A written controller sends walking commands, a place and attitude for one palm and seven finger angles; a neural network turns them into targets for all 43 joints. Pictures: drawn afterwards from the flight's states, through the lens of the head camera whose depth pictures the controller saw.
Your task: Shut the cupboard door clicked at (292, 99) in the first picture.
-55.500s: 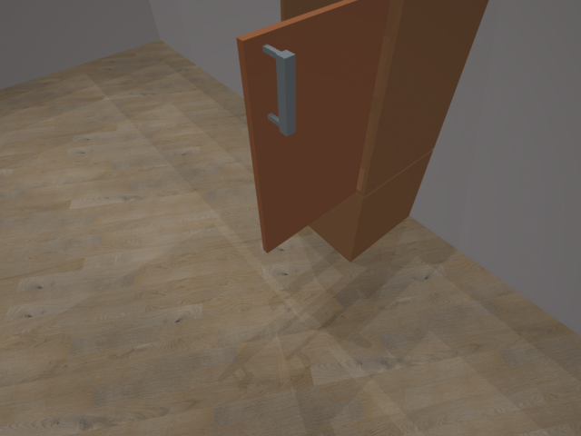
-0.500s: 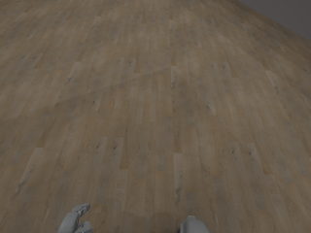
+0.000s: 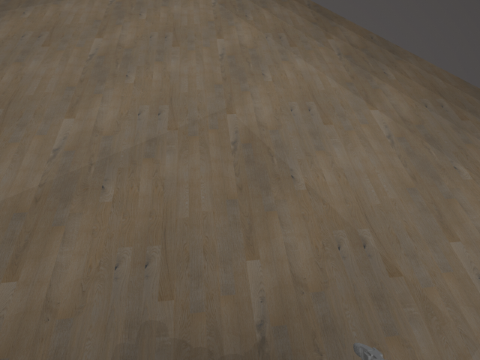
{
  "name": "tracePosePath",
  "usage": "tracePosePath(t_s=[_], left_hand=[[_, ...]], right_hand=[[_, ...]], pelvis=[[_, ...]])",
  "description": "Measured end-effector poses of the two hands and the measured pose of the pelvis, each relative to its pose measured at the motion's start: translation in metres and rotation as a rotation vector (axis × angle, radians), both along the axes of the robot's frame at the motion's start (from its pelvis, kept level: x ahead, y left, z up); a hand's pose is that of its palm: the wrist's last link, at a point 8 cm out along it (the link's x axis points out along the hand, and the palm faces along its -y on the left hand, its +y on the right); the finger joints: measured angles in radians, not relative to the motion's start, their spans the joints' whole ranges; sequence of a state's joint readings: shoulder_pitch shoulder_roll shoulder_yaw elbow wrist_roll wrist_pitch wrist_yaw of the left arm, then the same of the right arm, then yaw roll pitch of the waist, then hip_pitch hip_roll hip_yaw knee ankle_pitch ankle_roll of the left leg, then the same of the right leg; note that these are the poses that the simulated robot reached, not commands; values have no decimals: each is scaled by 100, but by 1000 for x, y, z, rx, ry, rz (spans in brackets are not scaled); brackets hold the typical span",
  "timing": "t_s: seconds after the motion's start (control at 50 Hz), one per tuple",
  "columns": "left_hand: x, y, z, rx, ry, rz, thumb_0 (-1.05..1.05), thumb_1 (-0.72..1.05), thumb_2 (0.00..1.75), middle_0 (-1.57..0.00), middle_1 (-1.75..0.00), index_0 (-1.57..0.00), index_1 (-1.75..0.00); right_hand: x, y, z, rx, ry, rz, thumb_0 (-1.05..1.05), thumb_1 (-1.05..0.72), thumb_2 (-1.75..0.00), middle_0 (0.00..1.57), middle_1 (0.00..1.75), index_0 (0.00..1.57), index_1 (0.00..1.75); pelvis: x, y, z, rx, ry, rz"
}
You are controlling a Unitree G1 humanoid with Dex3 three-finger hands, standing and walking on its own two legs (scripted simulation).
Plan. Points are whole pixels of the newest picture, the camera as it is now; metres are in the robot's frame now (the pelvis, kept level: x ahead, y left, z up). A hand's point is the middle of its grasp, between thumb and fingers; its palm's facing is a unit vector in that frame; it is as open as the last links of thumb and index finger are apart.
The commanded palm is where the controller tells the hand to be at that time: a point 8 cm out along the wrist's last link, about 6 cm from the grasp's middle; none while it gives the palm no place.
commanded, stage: turn to face it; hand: left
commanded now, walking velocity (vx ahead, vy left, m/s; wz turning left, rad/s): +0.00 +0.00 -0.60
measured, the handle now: out of the picture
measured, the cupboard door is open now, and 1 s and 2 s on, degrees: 31 31 31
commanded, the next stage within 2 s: none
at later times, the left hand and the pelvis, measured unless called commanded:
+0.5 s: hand (170, 318) +0.21 +0.15 -0.15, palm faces -0.32 -0.91 -0.27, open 7.4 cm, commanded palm none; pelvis +0.03 -0.01 -0.01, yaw -19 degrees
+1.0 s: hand (179, 288) +0.27 +0.14 -0.16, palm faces -0.56 -0.81 -0.19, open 7.4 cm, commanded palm none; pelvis +0.07 +0.03 +0.01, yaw -37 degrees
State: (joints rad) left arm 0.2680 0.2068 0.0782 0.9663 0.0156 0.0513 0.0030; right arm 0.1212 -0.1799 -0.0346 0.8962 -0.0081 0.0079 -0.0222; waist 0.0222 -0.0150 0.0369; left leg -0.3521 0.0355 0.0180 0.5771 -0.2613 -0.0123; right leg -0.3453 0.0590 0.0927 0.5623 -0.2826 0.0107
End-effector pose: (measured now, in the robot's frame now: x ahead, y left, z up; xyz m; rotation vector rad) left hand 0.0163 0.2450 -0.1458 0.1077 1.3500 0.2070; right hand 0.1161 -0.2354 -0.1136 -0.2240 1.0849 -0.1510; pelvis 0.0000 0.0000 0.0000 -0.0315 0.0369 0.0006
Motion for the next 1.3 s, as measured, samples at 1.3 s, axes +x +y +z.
tracePosePath(t_s=[1.3], left_hand=[[295,-142,36,-3,-233,-948,1,91,90,-20,-30,-20,-29]], right_hand=[[-225,27,-24,86,181,-914,1,-91,-90,20,30,20,30]], pelvis=[[57,4,1,7,-37,-824]])
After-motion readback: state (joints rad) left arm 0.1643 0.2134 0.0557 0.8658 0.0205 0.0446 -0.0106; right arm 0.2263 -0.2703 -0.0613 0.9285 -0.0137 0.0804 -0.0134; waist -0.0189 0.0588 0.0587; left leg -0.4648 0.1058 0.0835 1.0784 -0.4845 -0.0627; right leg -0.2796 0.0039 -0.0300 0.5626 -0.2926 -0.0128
